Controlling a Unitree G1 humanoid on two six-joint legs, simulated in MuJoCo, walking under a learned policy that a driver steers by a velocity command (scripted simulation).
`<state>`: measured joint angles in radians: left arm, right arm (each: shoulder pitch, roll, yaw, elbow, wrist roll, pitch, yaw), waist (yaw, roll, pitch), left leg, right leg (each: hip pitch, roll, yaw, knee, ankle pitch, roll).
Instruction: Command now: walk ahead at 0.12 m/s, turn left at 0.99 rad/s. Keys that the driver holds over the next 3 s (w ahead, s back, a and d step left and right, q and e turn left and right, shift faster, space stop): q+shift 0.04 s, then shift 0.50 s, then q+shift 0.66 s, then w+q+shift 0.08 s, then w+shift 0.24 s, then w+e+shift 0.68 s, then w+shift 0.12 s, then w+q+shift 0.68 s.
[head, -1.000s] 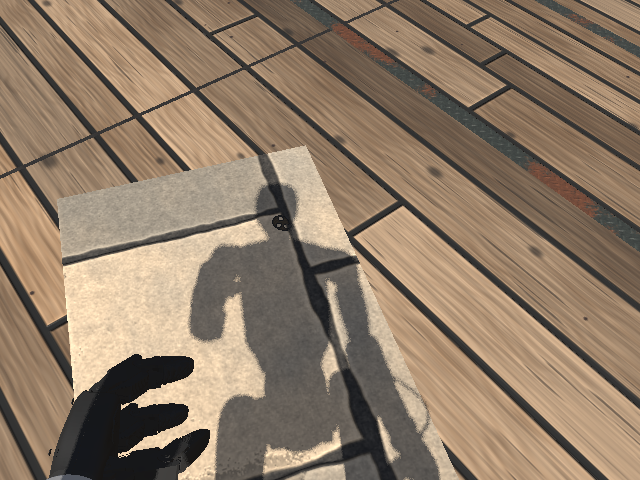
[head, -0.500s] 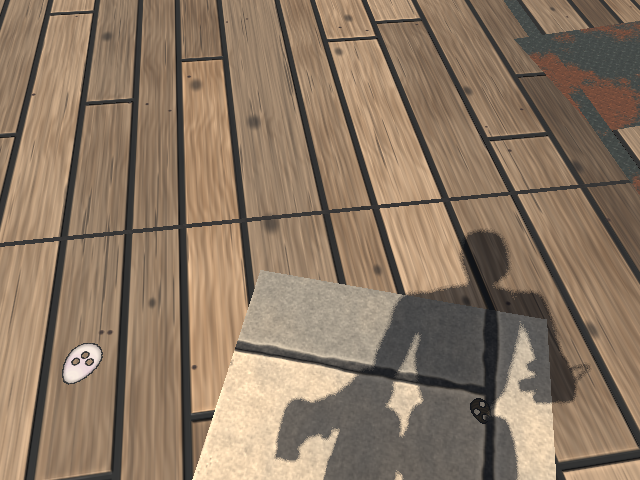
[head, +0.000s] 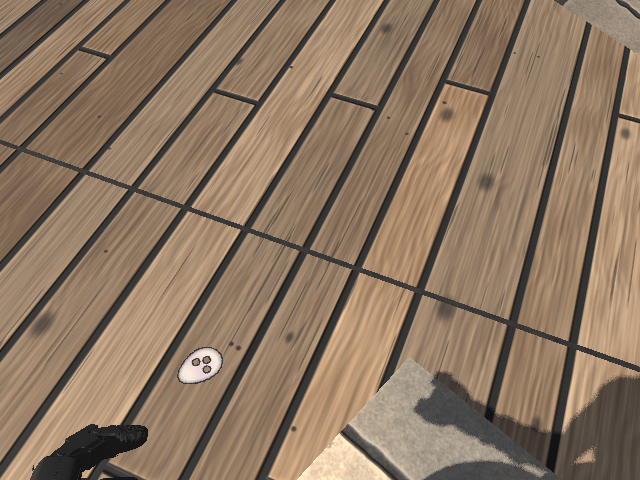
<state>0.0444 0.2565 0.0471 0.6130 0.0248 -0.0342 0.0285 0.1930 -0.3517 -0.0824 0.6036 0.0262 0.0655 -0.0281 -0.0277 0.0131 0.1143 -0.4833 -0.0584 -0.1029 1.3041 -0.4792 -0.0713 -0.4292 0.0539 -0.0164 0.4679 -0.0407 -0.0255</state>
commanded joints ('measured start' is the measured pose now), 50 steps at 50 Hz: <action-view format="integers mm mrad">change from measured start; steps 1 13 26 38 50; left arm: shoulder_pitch -4 42 69 4 -109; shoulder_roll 132 212 87 171 143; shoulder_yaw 40 55 12 46 50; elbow -50 60 111 89 28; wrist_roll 7 -39 -28 -14 -7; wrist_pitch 4 36 52 41 44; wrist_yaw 13 -27 -28 30 1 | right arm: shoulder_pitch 71 24 -75 -51 131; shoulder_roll -64 -48 -33 -39 -238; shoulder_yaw -22 7 23 -29 -95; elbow -73 -44 17 0 -53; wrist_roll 0 -21 -40 2 -55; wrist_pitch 3 -9 -64 -3 -61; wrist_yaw -6 21 22 7 34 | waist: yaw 4 19 18 19 -53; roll -104 -138 130 -157 180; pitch -185 -217 -197 -114 -267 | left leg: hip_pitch -74 208 329 -131 491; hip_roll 96 78 254 119 418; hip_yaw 50 128 -86 50 -511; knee -53 -653 -885 -221 -989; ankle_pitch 52 141 742 -9 621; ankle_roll -10 74 286 20 457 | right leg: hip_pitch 209 201 51 313 -324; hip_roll -261 -324 -97 -399 -70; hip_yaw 213 86 9 115 77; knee -203 -217 263 -168 788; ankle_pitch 55 -144 -359 128 -629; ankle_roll -172 -200 105 -171 98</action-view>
